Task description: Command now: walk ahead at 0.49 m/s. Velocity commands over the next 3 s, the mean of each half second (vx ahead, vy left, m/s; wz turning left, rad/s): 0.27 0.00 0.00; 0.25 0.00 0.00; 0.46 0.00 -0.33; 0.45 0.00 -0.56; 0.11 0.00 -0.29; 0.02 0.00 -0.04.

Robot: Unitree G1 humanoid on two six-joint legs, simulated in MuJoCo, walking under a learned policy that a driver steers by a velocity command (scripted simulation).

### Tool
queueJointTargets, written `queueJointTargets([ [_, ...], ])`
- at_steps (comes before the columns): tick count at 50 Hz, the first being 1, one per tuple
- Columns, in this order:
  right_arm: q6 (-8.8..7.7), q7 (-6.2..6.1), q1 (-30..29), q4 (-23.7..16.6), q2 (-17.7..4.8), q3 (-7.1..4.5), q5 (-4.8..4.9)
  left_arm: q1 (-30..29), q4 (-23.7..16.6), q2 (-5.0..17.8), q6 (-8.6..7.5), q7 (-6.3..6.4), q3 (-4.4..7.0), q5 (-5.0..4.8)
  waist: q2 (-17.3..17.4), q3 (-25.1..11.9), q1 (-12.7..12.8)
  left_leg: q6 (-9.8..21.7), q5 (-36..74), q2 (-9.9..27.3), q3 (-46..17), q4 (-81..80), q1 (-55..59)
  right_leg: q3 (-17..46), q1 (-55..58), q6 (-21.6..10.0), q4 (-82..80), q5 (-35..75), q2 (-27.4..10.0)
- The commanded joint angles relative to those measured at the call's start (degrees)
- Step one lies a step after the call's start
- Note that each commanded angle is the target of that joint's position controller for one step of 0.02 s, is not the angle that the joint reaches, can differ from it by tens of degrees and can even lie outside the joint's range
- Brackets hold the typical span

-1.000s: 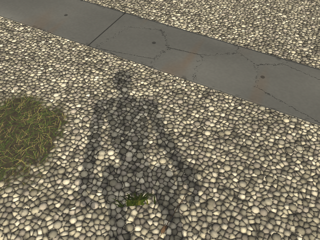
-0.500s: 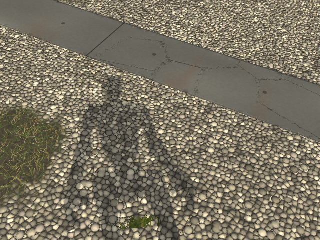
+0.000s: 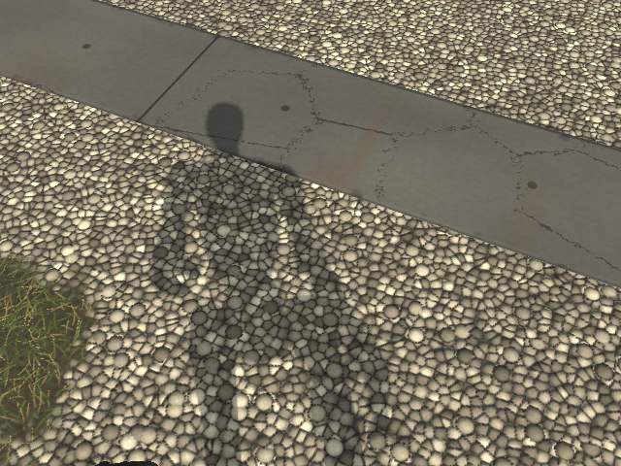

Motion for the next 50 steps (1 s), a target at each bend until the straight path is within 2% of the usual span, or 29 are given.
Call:
queueJointTargets([
  [1,-3.39,0.15,-4.9,-6.6,-7.3,-1.10,2.01,13.5,1.9,7.5,0.03,0.39,1.54,-0.10,-5.2,-11.8,7.1,2.6,4.5,3.1,-3.1,24.8,-35.6,31.0,36.4,-11.0,-19.2,-7.4,-19.4],
  [2,-3.02,-0.51,-6.6,-6.7,-7.2,-1.67,1.21,9.7,1.5,5.3,-0.36,0.01,0.81,0.45,-1.6,-7.7,4.9,2.6,8.6,5.4,-2.0,20.9,-32.5,24.5,26.9,-9.6,-21.0,-2.2,-17.1],
  [4,-1.13,-1.10,-3.5,-6.3,-4.6,-2.02,0.36,8.3,2.3,3.3,-0.83,-0.43,0.14,1.25,-4.0,-5.7,1.2,2.9,11.8,8.0,-2.4,15.5,-25.4,17.5,17.2,-8.3,-24.1,0.0,-13.5],
  [7,0.20,-1.70,-4.9,-7.5,-3.9,-2.24,-0.23,10.6,3.9,5.8,-0.96,0.57,0.23,1.72,-3.8,-2.3,-0.3,0.7,13.3,7.5,-0.6,9.2,-25.2,10.9,11.9,-9.6,-25.0,21.4,-12.8],
  [10,0.33,-1.48,-10.5,-9.6,-3.7,-1.98,-1.19,12.4,4.5,7.0,-0.26,1.96,0.15,1.82,-3.6,-2.7,0.3,-0.9,22.2,6.6,1.0,-4.2,-25.7,5.3,13.0,-8.1,-23.1,32.5,-10.7],
  [13,0.49,-0.76,-16.9,-10.9,-2.8,-1.17,-0.99,15.3,5.4,8.2,0.46,2.56,0.16,1.39,-3.9,-4.0,2.9,-1.0,30.5,3.7,2.8,-16.3,-21.1,3.1,15.0,-6.6,-21.9,30.9,-9.5],
  [16,0.82,-0.28,-19.8,-11.7,-4.4,-1.18,-0.94,16.6,6.6,8.2,1.31,2.82,0.13,0.73,-4.5,-4.3,3.7,-0.4,30.0,2.6,1.7,-21.8,-19.9,4.9,20.0,-6.3,-18.9,28.1,-11.5],
  [18,0.55,0.00,-19.1,-11.7,-5.9,-1.56,-1.40,15.7,7.0,8.3,1.85,3.05,0.29,0.15,-4.5,-4.9,2.4,1.1,27.5,1.9,1.5,-25.6,-17.6,6.6,22.6,-5.1,-14.5,26.8,-12.4],
  [19,0.29,0.01,-16.4,-10.6,-6.8,-1.97,-1.76,15.0,7.0,8.1,2.12,3.20,0.24,-0.17,-3.5,-5.9,0.7,2.0,30.6,1.1,2.1,-29.9,-13.5,6.4,22.9,-3.6,-10.9,24.5,-11.0],
  [20,0.04,-0.31,-13.4,-9.5,-9.9,-2.91,-2.22,17.5,7.3,7.3,2.12,3.26,0.07,0.41,-0.5,-8.1,0.6,3.2,46.8,2.6,0.7,-32.1,-6.6,5.1,21.9,-1.1,-5.4,21.8,-7.4],
  [21,0.05,-0.53,-10.6,-9.2,-13.3,-3.41,-2.85,22.3,7.5,5.0,1.69,3.16,-0.60,1.80,5.6,-14.0,2.9,7.0,68.1,10.1,-5.7,-27.0,6.6,3.2,14.5,1.4,3.7,5.5,-3.1],
  [22,0.82,-0.56,-8.7,-8.2,-10.0,-2.40,-2.81,28.0,9.5,0.0,1.86,3.08,-2.11,1.48,14.5,-19.7,3.4,15.6,69.8,18.7,-15.2,-27.5,14.8,2.7,6.6,4.4,14.2,-18.8,0.3],
  [23,1.20,-0.12,-8.0,-8.0,-5.8,-1.21,-2.08,24.2,9.1,3.2,2.82,3.14,-1.47,0.53,12.6,-19.6,1.5,17.2,59.3,19.6,-19.2,-31.1,11.8,5.5,4.3,5.9,20.9,-32.4,0.0],
  [24,1.24,0.12,-10.4,-8.1,-6.1,-0.92,-1.81,20.5,7.9,5.5,3.83,3.35,-0.83,-0.31,9.7,-16.5,1.8,15.6,46.0,18.1,-18.8,-33.5,7.4,7.3,1.8,6.0,24.2,-32.8,-1.4],
  [25,1.31,0.01,-13.6,-8.9,-6.8,-0.90,-1.92,18.0,7.7,5.9,4.90,3.88,-0.49,-0.35,6.5,-13.7,2.4,13.8,36.3,16.7,-17.6,-35.5,2.7,7.5,1.1,6.4,24.7,-30.3,-2.7],
  [26,1.45,-0.25,-17.2,-9.8,-7.3,-0.91,-2.00,16.7,7.5,5.9,5.84,4.37,-0.23,0.04,5.2,-11.0,3.3,12.4,28.9,15.6,-15.9,-37.9,-2.8,7.6,2.1,6.7,22.5,-27.3,-3.8],
  [28,2.12,-0.77,-21.5,-10.5,-7.4,-0.94,-2.59,16.9,8.1,4.5,6.89,5.03,-0.31,0.31,7.1,-8.8,5.0,10.0,19.6,12.4,-12.0,-40.9,-10.9,6.4,8.1,7.0,14.9,-22.7,-4.2],
  [30,2.69,-1.15,-21.6,-10.1,-6.9,-0.85,-2.55,18.2,9.4,3.1,6.98,5.19,-0.54,0.53,7.5,-9.2,5.3,9.3,15.9,10.2,-8.5,-41.5,-13.9,4.5,14.0,6.6,7.6,-15.9,-3.1],
  [32,3.23,-1.40,-20.2,-9.0,-7.8,-1.26,-0.84,21.0,11.3,2.7,6.91,4.62,-0.54,1.03,7.8,-10.0,6.4,7.5,-2.4,8.2,-6.7,-43.2,-16.8,1.0,20.4,5.0,-0.3,-7.2,-1.0],
  [34,3.67,-1.69,-19.4,-8.7,-9.2,-1.99,0.00,21.1,11.1,4.3,6.73,4.28,-0.29,2.01,8.1,-6.6,6.4,5.0,-13.3,7.4,-7.3,-44.4,-19.7,-0.4,19.9,2.3,-0.8,-13.3,-0.4],
  [35,3.66,-1.71,-20.6,-9.4,-8.4,-1.98,0.07,21.7,11.0,4.8,6.38,4.32,-0.42,2.02,5.5,-4.3,6.8,3.9,-13.2,6.3,-6.4,-41.9,-20.9,3.0,18.5,-0.2,-6.0,-18.7,-3.1],
  [36,3.37,-1.79,-22.8,-10.7,-6.4,-1.73,0.37,23.0,11.5,7.4,5.85,4.46,0.10,1.60,-0.8,-1.4,7.3,2.0,-9.8,2.6,-0.6,-36.2,-21.2,8.9,14.1,-3.3,-13.2,-27.9,-7.1],
  [37,2.47,-1.76,-24.3,-11.7,-4.6,-1.47,0.76,24.9,12.1,10.2,5.11,4.52,0.88,1.14,-10.4,1.1,7.5,-0.3,-2.0,-2.9,6.3,-24.7,-23.3,19.4,12.9,-6.6,-22.4,-37.8,-12.5],
  [38,1.57,-1.47,-25.1,-12.2,-4.8,-1.58,0.80,23.1,11.2,12.4,3.96,4.75,1.66,0.65,-17.6,3.9,7.6,0.4,4.5,-3.9,5.9,-14.4,-28.6,30.3,15.3,-8.9,-28.6,-37.6,-19.3],
  [39,0.90,-1.05,-24.1,-11.7,-6.5,-2.35,0.54,22.0,10.7,10.6,2.67,4.97,1.41,1.15,-15.6,4.2,6.6,1.3,4.3,-1.8,3.1,-8.1,-33.4,31.1,19.1,-9.0,-28.2,-31.1,-20.6],
  [40,0.40,-0.63,-22.5,-10.8,-6.7,-2.68,0.37,22.3,10.6,8.8,1.54,4.80,1.18,0.85,-12.0,3.2,5.7,1.9,5.3,-0.7,1.8,-5.0,-37.1,29.1,23.7,-8.1,-26.5,-24.9,-19.7],
  [43,-0.86,0.45,-24.6,-10.8,-3.9,-2.19,0.36,23.9,10.6,6.0,0.62,4.08,0.64,-0.33,-7.2,0.7,5.9,1.9,10.5,1.7,2.5,-10.3,-37.2,20.7,29.7,-5.3,-24.3,-11.6,-16.4],
  [46,-0.85,1.31,-27.9,-11.7,-2.2,-1.19,0.51,24.5,10.1,8.1,1.18,3.69,1.22,0.05,-9.1,0.2,6.7,1.0,12.4,-0.2,6.5,-19.6,-24.9,14.9,23.0,-4.8,-24.2,-8.7,-13.8],
  [50,0.25,1.32,-22.3,-10.0,-5.2,-1.74,0.85,24.9,9.9,10.2,1.59,3.28,2.08,-1.09,-8.3,-0.3,3.2,1.7,16.4,-2.1,8.1,-27.7,-8.8,13.5,15.8,-4.1,-19.7,-7.5,-13.8],
])
Next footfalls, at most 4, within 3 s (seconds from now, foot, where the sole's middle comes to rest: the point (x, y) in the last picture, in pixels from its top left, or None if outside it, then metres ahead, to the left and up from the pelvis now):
0.40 left None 0.36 0.12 -0.75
0.70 right None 0.27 -0.11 -0.75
1.04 left None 0.44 0.16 -0.75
1.56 right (363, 332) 0.73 -0.12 -0.75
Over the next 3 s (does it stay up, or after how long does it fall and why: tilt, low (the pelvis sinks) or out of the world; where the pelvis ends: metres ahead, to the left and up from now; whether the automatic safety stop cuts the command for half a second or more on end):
stays up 0.94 -0.15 0.01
